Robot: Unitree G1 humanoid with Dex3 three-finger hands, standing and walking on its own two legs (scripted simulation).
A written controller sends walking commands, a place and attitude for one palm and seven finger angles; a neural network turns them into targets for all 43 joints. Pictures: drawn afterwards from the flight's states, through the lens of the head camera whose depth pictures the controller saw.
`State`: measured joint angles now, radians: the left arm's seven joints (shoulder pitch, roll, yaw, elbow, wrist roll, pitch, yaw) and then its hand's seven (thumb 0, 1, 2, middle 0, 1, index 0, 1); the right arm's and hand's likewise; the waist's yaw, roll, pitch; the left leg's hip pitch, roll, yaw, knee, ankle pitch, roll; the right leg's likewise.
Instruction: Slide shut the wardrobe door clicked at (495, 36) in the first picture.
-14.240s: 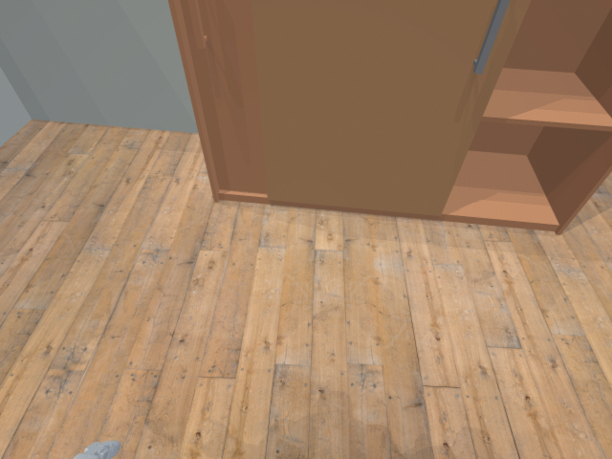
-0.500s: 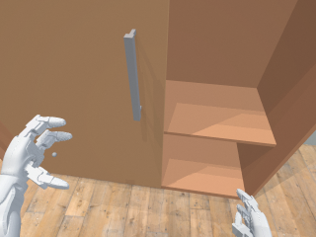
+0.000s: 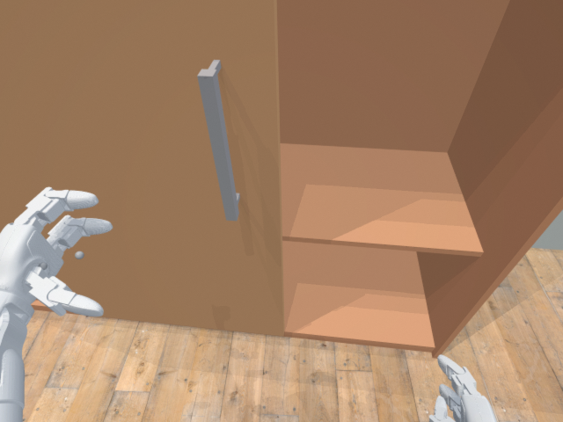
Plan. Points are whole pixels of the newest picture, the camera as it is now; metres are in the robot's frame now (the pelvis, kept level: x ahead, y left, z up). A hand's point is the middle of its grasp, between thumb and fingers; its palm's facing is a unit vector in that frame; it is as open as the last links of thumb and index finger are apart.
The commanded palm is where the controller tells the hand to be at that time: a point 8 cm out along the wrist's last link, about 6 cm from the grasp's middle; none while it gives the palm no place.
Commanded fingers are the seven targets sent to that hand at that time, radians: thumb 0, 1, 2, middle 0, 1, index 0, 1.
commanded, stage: raise the hand with hooked fingers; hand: left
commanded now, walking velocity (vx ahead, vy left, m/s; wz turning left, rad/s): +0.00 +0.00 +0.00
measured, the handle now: (225, 150) +0.53 +0.14 +0.12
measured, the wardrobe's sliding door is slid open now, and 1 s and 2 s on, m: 0.53 0.53 0.53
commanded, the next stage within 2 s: move the hooked fingers beside the handle in 0.22 s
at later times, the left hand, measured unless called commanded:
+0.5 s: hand (85, 251) +0.28 +0.27 +0.14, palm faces +0.06 -1.00 -0.06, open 13.9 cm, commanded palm +0.26 +0.31 +0.14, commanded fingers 0.00 -0.50 0.30 -0.30 -1.20 -0.30 -1.20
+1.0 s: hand (132, 211) +0.35 +0.24 +0.14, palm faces +0.00 -1.00 -0.03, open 13.9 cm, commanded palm +0.33 +0.29 +0.13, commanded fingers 0.00 -0.50 0.30 -0.30 -1.20 -0.30 -1.20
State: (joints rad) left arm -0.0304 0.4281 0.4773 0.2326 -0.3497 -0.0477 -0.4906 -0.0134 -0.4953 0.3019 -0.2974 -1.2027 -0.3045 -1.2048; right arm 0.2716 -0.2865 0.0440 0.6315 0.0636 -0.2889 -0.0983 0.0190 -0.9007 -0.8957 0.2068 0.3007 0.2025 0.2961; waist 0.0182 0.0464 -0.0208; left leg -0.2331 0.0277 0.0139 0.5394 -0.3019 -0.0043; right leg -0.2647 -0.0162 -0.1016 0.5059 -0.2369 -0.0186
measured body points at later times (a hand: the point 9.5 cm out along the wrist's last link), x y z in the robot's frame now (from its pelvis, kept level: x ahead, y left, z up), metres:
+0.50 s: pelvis +0.00 -0.01 +0.00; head -0.01 -0.02 +0.45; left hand +0.27 +0.32 +0.15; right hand +0.17 -0.24 -0.07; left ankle -0.01 +0.12 -0.74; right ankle +0.02 -0.11 -0.74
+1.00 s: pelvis +0.00 +0.00 +0.00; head +0.01 -0.01 +0.45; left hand +0.35 +0.29 +0.14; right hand +0.13 -0.26 -0.09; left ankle -0.01 +0.12 -0.74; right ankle +0.02 -0.11 -0.74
